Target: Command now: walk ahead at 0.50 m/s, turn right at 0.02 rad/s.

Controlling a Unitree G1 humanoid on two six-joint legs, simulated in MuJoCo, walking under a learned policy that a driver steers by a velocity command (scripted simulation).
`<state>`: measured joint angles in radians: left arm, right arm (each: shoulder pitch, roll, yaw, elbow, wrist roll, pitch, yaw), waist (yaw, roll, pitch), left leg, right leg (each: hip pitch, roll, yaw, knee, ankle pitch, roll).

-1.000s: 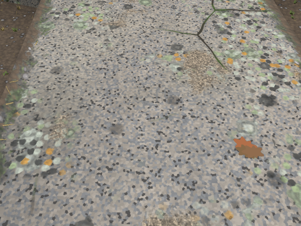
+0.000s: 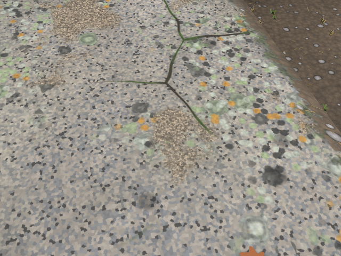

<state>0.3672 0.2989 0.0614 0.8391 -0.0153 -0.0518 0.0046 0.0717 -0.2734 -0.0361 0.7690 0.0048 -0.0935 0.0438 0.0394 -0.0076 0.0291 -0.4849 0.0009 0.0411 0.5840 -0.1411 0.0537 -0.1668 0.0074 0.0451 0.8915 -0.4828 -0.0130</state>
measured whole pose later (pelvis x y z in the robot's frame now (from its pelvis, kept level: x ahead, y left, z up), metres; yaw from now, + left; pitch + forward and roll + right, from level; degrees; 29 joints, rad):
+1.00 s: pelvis +0.30 +0.01 +0.02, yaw +14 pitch +1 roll -3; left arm 0.05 0.30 0.09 0.86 0.00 0.02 0.04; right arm 0.26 -0.28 -0.08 0.81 0.00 0.01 -0.02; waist -0.03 -0.03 0.03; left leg -0.29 0.00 -0.02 0.52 -0.26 0.05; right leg -0.52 0.00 -0.01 0.98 -0.42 0.03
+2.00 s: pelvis +0.65 +0.22 +0.02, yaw +38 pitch +1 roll +0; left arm 0.24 0.31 0.06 0.90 -0.04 -0.07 -0.01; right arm 0.23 -0.26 -0.06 0.70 -0.01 -0.07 0.03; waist 0.01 -0.03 0.06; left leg -0.26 -0.03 0.09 0.42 -0.18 0.06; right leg -0.51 -0.12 0.05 1.16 -0.31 -0.01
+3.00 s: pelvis +1.19 +0.49 +0.02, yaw +4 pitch +1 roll +1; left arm 0.28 0.31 0.07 0.71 -0.02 -0.03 0.01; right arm 0.22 -0.26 -0.06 0.73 -0.01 -0.11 0.02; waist -0.01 -0.05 0.02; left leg -0.28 -0.03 0.04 0.44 -0.19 0.03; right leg -0.48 0.00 0.08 1.18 -0.36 -0.02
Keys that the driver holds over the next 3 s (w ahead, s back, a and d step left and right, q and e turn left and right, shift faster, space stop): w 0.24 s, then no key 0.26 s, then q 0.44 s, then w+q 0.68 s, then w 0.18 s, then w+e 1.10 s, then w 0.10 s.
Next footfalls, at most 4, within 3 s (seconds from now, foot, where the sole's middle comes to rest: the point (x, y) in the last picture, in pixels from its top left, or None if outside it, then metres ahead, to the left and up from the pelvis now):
0.44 right None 0.42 -0.13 -0.76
0.88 left None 0.33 0.10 -0.76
1.36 right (200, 234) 0.54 -0.08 -0.76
1.82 left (99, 203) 0.65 0.34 -0.76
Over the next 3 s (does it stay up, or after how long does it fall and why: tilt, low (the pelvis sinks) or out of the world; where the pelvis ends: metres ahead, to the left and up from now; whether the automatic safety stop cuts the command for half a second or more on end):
stays up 1.19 0.49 0.02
